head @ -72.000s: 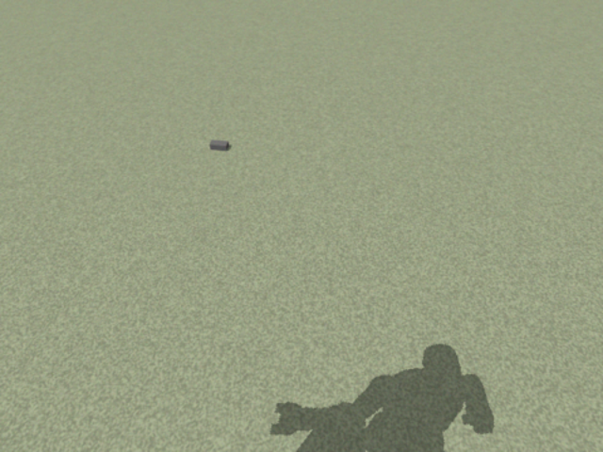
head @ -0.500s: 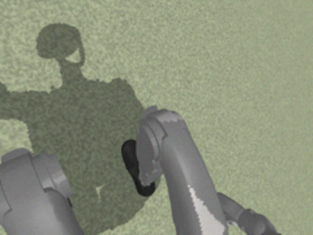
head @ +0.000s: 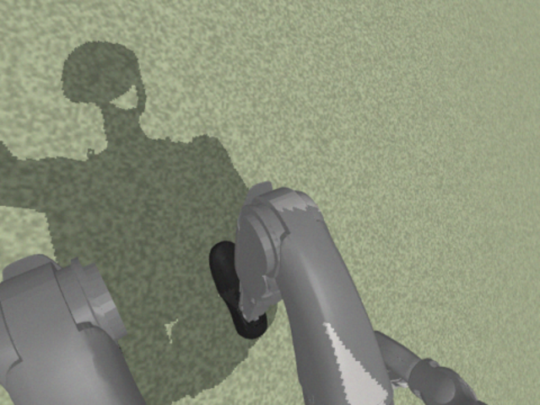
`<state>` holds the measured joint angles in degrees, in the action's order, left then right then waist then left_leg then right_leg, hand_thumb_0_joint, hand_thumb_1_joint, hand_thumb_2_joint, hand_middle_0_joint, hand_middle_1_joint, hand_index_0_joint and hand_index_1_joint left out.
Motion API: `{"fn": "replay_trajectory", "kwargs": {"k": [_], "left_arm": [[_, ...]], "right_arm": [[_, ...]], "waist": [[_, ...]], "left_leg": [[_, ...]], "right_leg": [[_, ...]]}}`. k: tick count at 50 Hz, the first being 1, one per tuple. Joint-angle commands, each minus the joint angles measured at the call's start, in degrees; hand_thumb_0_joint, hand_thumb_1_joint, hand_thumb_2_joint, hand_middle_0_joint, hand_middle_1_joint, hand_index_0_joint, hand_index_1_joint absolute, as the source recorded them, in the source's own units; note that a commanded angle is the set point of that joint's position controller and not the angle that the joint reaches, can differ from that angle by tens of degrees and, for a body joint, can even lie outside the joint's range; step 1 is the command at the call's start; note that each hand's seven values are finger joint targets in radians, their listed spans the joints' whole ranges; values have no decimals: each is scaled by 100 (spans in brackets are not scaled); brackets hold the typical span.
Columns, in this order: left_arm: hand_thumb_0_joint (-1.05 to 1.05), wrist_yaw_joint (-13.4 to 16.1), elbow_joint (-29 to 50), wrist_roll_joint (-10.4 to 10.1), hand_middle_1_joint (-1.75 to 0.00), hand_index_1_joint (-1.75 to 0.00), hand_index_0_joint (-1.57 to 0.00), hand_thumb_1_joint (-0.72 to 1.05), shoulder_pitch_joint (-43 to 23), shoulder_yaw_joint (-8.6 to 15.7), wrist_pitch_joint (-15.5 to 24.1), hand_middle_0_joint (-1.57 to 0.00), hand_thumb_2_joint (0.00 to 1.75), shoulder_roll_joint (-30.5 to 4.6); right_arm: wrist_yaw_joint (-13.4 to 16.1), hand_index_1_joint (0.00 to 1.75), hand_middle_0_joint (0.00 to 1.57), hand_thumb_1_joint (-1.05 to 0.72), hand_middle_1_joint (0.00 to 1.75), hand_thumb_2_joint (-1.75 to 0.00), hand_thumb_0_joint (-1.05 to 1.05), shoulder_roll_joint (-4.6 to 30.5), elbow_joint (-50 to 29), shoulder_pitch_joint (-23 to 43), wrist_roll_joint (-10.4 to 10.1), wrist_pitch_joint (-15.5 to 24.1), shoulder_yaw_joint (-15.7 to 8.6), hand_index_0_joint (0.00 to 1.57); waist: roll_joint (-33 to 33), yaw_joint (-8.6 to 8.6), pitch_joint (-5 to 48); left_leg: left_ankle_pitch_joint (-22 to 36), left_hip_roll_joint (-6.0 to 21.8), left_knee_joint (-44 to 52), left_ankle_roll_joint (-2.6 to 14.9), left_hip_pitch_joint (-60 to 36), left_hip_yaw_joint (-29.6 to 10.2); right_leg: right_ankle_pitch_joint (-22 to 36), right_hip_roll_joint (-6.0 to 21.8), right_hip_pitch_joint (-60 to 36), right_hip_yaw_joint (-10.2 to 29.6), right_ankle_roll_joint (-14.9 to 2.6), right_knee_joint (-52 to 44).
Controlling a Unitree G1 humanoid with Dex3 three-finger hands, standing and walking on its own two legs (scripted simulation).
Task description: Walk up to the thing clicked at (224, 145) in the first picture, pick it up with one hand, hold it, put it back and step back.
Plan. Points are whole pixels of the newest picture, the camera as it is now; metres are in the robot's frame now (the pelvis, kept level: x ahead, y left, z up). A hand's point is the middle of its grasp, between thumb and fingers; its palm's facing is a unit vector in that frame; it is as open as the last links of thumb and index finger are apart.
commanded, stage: settle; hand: left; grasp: from above
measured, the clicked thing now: out of the picture +0.39 +0.43 -0.29
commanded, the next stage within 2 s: lift in 0.80 s
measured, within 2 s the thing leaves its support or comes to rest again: leaves its support in 0.22 s
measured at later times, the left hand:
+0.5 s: hand out of the picture +0.39 +0.43 -0.19, palm faces -0.27 -0.29 -0.92, open 5.8 cm
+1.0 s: hand out of the picture +0.39 +0.42 -0.13, palm faces -0.27 -0.28 -0.92, open 5.7 cm
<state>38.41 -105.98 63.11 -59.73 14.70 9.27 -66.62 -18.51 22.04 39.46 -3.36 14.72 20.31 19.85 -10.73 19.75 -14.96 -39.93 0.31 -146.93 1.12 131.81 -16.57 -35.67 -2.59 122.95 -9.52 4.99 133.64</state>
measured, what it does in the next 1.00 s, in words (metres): stands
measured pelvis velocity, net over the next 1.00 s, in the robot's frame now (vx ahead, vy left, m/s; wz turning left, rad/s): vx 0.01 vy -0.01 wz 0.10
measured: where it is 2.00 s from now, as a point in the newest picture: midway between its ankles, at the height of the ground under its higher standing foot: (184, 344)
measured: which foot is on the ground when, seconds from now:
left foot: down 0.00-1.00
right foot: down 0.00-1.00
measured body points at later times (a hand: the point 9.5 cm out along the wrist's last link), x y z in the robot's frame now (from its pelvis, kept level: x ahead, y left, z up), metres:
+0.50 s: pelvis +0.01 +0.00 +0.01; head +0.25 +0.14 +0.37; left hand +0.40 +0.44 -0.14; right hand +0.11 -0.26 -0.05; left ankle +0.07 +0.12 -0.27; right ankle +0.14 -0.13 -0.27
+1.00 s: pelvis +0.01 -0.01 +0.02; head +0.24 +0.08 +0.39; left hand +0.40 +0.43 -0.08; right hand +0.12 -0.27 -0.08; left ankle +0.07 +0.12 -0.27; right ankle +0.14 -0.14 -0.27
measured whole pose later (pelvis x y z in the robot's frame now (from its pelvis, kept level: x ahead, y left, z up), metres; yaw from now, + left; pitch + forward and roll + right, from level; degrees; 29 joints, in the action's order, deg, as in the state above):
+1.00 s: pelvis +0.01 -0.01 +0.02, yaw +6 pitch +32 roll -10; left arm 22.1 -82.6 59.0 -52.2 14.8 2.0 -48.0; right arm -16.4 19.1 43.0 -7.8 7.7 11.7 5.2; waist 0.1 11.9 0.1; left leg -38.9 0.2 -140.0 -0.2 133.4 -9.5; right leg -37.1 -0.1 128.3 -3.8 3.7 133.2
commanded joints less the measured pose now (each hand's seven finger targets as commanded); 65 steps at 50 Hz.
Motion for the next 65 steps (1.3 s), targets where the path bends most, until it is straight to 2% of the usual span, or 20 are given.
{"fn": "replay_trajectory", "kwargs": {"k": [1, 10, 13, 17, 20, 22, 25, 28, 33, 35, 41, 43, 45, 46, 47, 51, 57, 58, 60, 65], "left_arm": [[0, 137, 536, -63, -70, -57, -105, 72, -982, -1, -47, -92, 28, -1465], [0, 35, 1510, -115, -68, -55, -106, 73, -880, 361, -283, -93, 26, -1662], [0, -63, 1778, -269, -68, -55, -106, 73, -677, 400, -401, -94, 26, -1392], [0, -316, 2332, -415, -66, -52, -105, 72, -637, 209, -589, -92, 21, -834], [0, -633, 2372, -450, -65, -51, -104, 71, -553, -58, -703, -90, 19, -327], [0, -820, 2270, -392, -63, -49, -104, 72, -349, -36, -758, -91, 19, -305], [0, -1004, 2604, -467, -65, -52, -107, 76, -725, -296, -702, -94, 22, 178], [0, -1063, 2677, -451, -68, -54, -109, 79, -791, -180, -618, -96, 25, 54], [0, -1054, 2728, -315, -65, -53, -115, 85, -799, 31, -598, -104, 28, -72], [0, -994, 2965, -298, -65, -53, -115, 85, -913, 125, -610, -104, 29, -120], [0, -1160, 3221, -302, -59, -49, -115, 84, -915, 186, -697, -105, 28, -184], [0, -1223, 3040, -374, -60, -50, -116, 84, -751, 85, -718, -106, 31, 56], [0, -1267, 3145, -385, -55, -48, -119, 82, -740, 178, -705, -113, 32, -71], [0, -1348, 3062, -387, -59, -47, -113, 83, -646, 80, -717, -105, 30, 27], [0, -1421, 3192, -405, -54, -47, -119, 82, -750, 41, -714, -113, 33, 67], [0, -1619, 3457, -590, -59, -49, -122, 92, -520, 171, -749, -113, 33, 131], [0, -1886, 4007, -460, -56, -46, -121, 90, -273, 116, -778, -112, 31, 258], [0, -1876, 4182, -456, -56, -46, -121, 90, -261, 241, -776, -112, 31, 241], [0, -1939, 4362, -493, -57, -48, -120, 89, -197, 87, -797, -111, 32, 520], [0, -2073, 4846, -583, -59, -50, -119, 87, 186, 62, -884, -110, 36, 739]], "right_arm": [[48, 30, 20, -90, 30, -90, 0, 2034, 153, -1063, -29, 50, -591, 20], [36, 30, 20, -91, 30, -90, 0, 2031, 220, -1211, -121, 25, -896, 20], [26, 30, 20, -90, 30, -90, 0, 1981, 266, -1199, -205, -6, -1061, 20], [-6, 30, 20, -90, 30, -90, 0, 1819, 235, -1178, -330, -97, -1283, 20], [-48, 30, 20, -90, 30, -90, 0, 1740, 314, -1336, -434, -213, -1451, 20], [-48, 30, 20, -90, 30, -90, 0, 1745, 389, -1474, -499, -289, -1562, 20], [-58, 30, 20, -90, 30, -90, 0, 1637, 280, -1503, -548, -339, -1617, 20], [-48, 30, 20, -89, 30, -89, 0, 1641, 257, -1538, -576, -349, -1643, 20], [26, 30, 20, -90, 30, -90, 0, 1518, 196, -1506, -643, -460, -1720, 20], [65, 30, 20, -90, 30, -90, 0, 1455, 206, -1485, -674, -493, -1734, 20], [190, 30, 20, -90, 30, -90, 0, 1303, 251, -1517, -709, -686, -1858, 20], [215, 30, 20, -90, 30, -89, 0, 1230, 277, -1543, -694, -718, -1866, 20], [263, 30, 20, -92, 30, -91, 0, 1247, 310, -1580, -709, -752, -1906, 20], [279, 30, 20, -89, 30, -89, 0, 1216, 294, -1611, -707, -775, -1913, 20], [294, 30, 20, -92, 30, -91, 0, 1224, 303, -1659, -715, -793, -1943, 20], [339, 30, 20, -91, 30, -90, 0, 1170, 291, -1765, -777, -849, -2041, 20], [445, 30, 20, -91, 30, -90, 0, 1072, 227, -1719, -953, -1069, -2213, 20], [476, 30, 20, -91, 30, -90, 0, 1081, 202, -1719, -993, -1109, -2266, 20], [506, 30, 20, -91, 30, -90, 0, 1008, 176, -1739, -1034, -1167, -2279, 20], [628, 30, 20, -91, 30, -90, 0, 928, 45, -1708, -1132, -1289, -2414, 20]], "waist": [[3279, 382, 3393], [3916, 47, 4143], [4068, -100, 4349], [4157, -290, 4657], [3889, -259, 4589], [3574, -292, 4548], [3218, -264, 4567], [3034, -344, 4451], [3052, -548, 4909], [3265, -663, 5210], [3126, -732, 5481], [2993, -689, 5365], [2948, -736, 5417], [2874, -719, 5396], [2861, -680, 5411], [2937, -893, 5908], [3049, -1112, 6029], [3020, -1163, 6077], [2951, -1106, 6026], [2706, -1223, 6144]], "left_leg": [[983, 331, 1816, -210, -2898, 421], [1441, 314, 1897, -270, -3357, 554], [1412, 296, 2021, -298, -3432, 590], [1439, 265, 2153, -286, -3441, 652], [1324, 211, 2131, -216, -3066, 726], [1255, 191, 2097, -163, -2927, 752], [1048, 148, 2071, -93, -2706, 850], [760, 89, 2187, -56, -2566, 836], [653, 48, 2274, -67, -2748, 947], [885, 26, 2277, -79, -2887, 1032], [1060, -15, 2176, -23, -2776, 1274], [994, -19, 2184, -7, -2643, 1325], [990, -27, 2250, -4, -2729, 1281], [958, -22, 2269, 3, -2696, 1297], [997, -31, 2259, 19, -2703, 1316], [1181, -51, 2464, -2, -2977, 1318], [1109, -43, 2858, -30, -3359, 1267], [1072, -69, 2931, -24, -3353, 1283], [1099, -82, 3014, -5, -3363, 1332], [838, -82, 3390, 28, -3573, 1326]], "right_leg": [[1028, -124, -1467, -743, -492, -881], [1271, -94, -1497, -676, -560, -801], [1215, -76, -1381, -634, -594, -792], [1161, -93, -1110, -571, -638, -826], [1097, -96, -969, -505, -643, -877], [1037, -81, -884, -442, -641, -934], [952, -97, -964, -349, -655, -1056], [711, -41, -864, -326, -633, -1059], [582, -19, -930, -251, -655, -1066], [783, -11, -1032, -207, -656, -1048], [873, 0, -1192, -25, -679, -1203], [797, -11, -1313, 17, -673, -1272], [789, 25, -1253, -1, -674, -1270], [739, 4, -1324, 14, -683, -1316], [782, 28, -1356, 36, -670, -1363], [955, 60, -1636, 59, -678, -1399], [914, 97, -1514, 112, -731, -1474], [891, 119, -1481, 134, -732, -1518], [944, 128, -1607, 171, -723, -1667], [743, 143, -1887, 222, -710, -2080]]}}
